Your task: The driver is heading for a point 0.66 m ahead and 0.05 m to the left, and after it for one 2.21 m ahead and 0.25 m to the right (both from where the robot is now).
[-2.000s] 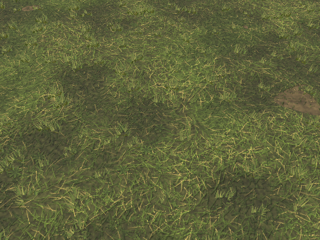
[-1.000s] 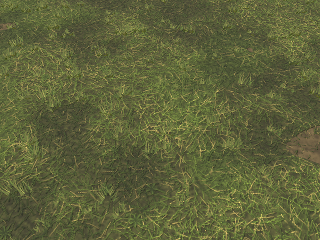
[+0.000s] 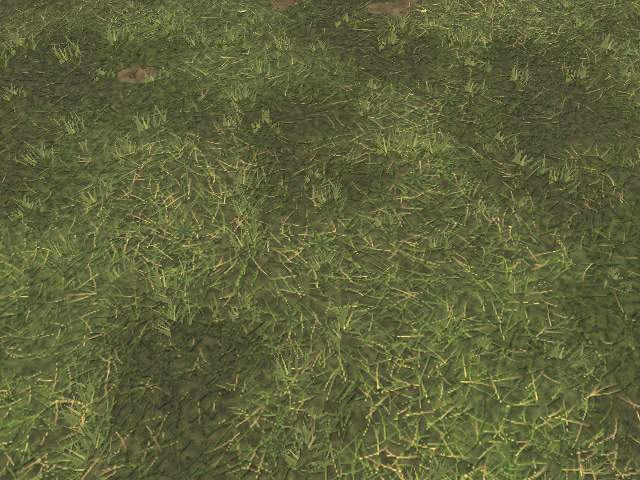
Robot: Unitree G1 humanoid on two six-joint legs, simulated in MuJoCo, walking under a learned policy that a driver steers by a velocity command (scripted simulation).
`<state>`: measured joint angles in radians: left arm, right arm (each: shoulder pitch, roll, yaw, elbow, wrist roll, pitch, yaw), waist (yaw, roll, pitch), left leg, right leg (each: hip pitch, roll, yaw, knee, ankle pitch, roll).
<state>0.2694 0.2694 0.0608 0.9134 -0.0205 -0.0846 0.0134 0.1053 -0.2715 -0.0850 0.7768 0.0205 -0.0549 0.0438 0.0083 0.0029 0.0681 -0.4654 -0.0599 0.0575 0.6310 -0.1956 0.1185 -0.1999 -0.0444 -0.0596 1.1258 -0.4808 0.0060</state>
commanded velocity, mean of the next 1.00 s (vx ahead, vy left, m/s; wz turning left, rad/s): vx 0.21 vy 0.00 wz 0.27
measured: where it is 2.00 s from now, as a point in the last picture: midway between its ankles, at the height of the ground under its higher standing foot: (318, 443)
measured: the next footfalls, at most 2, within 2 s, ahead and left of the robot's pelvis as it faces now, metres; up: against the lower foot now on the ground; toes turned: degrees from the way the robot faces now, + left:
right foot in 0.38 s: +0.43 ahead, -0.10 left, +0.00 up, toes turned +13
left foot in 0.70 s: +0.31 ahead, +0.13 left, +0.00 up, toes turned +12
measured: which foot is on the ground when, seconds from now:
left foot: down 0.00-0.40, up 0.42-0.68, down 0.70-1.00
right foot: up 0.00-0.36, down 0.38-1.00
